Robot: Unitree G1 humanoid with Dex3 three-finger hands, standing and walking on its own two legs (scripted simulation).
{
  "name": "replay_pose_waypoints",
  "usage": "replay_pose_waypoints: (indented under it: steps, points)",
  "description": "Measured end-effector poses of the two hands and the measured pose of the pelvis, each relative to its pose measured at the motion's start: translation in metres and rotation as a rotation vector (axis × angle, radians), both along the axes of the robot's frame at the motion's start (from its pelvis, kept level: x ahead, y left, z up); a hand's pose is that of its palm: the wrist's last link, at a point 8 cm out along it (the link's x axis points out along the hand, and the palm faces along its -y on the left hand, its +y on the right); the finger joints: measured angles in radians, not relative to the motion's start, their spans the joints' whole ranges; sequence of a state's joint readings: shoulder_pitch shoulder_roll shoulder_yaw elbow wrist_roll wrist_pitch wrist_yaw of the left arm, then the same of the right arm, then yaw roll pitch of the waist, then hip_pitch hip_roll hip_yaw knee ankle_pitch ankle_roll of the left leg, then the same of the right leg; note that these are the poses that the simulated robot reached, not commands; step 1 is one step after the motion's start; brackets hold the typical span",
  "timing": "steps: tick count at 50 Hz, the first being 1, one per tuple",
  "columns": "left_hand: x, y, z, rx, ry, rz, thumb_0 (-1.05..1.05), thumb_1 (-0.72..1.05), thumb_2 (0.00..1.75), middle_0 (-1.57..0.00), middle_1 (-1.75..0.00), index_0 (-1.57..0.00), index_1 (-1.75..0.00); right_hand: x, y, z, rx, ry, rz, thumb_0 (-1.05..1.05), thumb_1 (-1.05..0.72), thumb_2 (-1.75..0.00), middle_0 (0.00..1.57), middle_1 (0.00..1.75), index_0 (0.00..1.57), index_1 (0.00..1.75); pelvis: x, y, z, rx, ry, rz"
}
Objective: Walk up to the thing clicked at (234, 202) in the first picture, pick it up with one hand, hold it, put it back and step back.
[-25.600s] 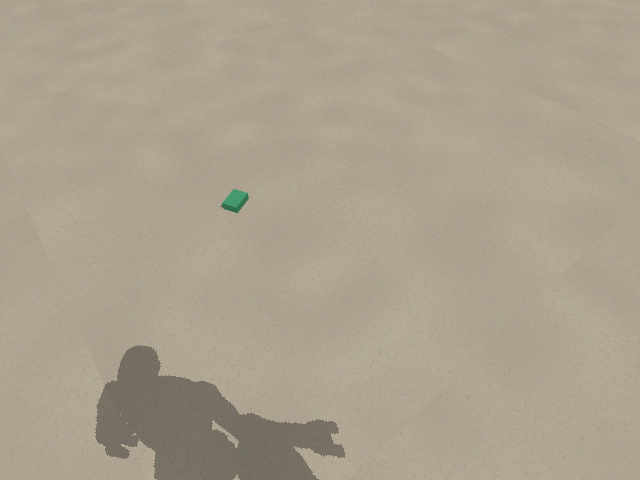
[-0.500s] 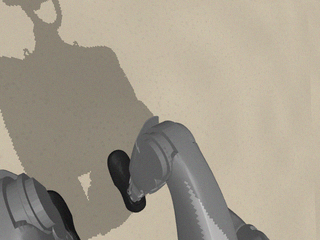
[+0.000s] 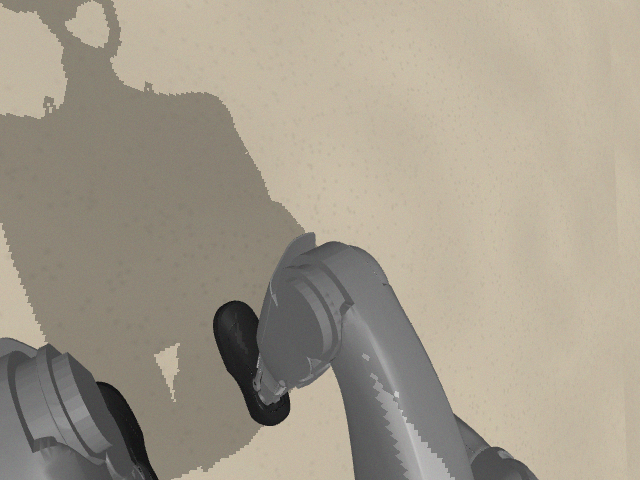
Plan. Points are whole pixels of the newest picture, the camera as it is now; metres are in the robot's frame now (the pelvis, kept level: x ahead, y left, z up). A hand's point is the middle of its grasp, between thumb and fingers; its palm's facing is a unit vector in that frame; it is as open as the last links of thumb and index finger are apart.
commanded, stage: rest palm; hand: left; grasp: from above
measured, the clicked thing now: out of the picture +0.46 +0.40 -0.29
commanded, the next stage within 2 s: close in 0.24 s
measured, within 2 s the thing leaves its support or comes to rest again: neither
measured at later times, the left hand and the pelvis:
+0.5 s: hand out of the picture +0.44 +0.38 -0.25, palm faces -0.45 -0.15 -0.88, open 12.5 cm; pelvis +0.00 +0.00 +0.00, yaw +0 degrees
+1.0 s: hand out of the picture +0.45 +0.39 -0.25, palm faces -0.45 -0.17 -0.88, open 11.1 cm; pelvis +0.00 +0.00 +0.00, yaw +0 degrees
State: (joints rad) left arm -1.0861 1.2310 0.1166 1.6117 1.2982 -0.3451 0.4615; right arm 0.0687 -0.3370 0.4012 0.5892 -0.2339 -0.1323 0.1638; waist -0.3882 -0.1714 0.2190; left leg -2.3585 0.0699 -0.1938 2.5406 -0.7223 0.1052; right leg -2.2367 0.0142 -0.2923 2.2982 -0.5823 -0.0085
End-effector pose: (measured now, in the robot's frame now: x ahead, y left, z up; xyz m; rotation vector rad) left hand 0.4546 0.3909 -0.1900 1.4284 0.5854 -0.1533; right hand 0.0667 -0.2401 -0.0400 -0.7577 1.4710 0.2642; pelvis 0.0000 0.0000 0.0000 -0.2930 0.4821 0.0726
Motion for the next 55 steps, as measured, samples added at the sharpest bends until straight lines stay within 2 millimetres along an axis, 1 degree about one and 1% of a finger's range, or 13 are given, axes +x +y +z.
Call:
replay_pose_waypoints:
  steps: [9,20,28,40,50,55]
  points:
    - [-0.0025,0.0033,-0.0009,0.001,0.017,0.01,0.0,-0.26,0.78,-0.25,-0.81,-0.26,-0.81,-0.0038,0.0007,-0.0006,0.003,0.008,-0.006,0.0,-0.89,-0.89,0.21,0.3,0.2,0.3,-0.0011,0.0007,-0.0002,0.001,0.0,0.001]
    - [-0.0029,-0.0022,-0.0016,-0.012,0.011,-0.014,0.0,-0.25,0.77,-0.25,-0.82,-0.26,-0.81,-0.004,-0.0005,0.0002,-0.004,0.01,-0.001,0.0,-0.89,-0.89,0.21,0.3,0.2,0.3,-0.0017,-0.0003,-0.0001,0.0,-0.006,0.0]
    - [-0.0041,-0.0018,-0.0026,0.002,0.006,-0.006,0.0,-0.17,0.72,-0.29,-0.81,-0.31,-0.79,-0.0027,-0.0014,-0.001,0.001,0.004,0.006,0.0,-0.89,-0.89,0.21,0.3,0.2,0.3,-0.0016,-0.0007,-0.0007,0.003,-0.008,-0.001]
    - [-0.0044,0.0044,-0.0037,0.003,0.017,0.015,0.0,-0.08,0.65,-0.35,-0.77,-0.38,-0.74,-0.0016,-0.0009,-0.0041,0.004,0.012,0.001,0.0,-0.89,-0.89,0.21,0.3,0.2,0.3,0.0001,-0.0005,-0.0015,0.003,-0.001,-0.001]
    - [-0.0029,-0.0004,-0.0036,-0.015,0.008,-0.013,0.0,-0.01,0.59,-0.41,-0.71,-0.44,-0.68,0.0004,-0.0014,-0.0028,-0.002,0.015,0.013,0.0,-0.89,-0.89,0.21,0.3,0.2,0.3,-0.0004,-0.0009,-0.001,0.0,-0.007,-0.001]
    - [-0.0038,0.0005,-0.0012,-0.006,-0.001,-0.008,0.0,0.03,0.56,-0.44,-0.67,-0.47,-0.64,0.0006,-0.0027,-0.0016,-0.004,0.007,0.012,0.0,-0.88,-0.89,0.21,0.3,0.2,0.3,-0.0008,-0.0012,-0.0009,0.001,-0.008,-0.002]
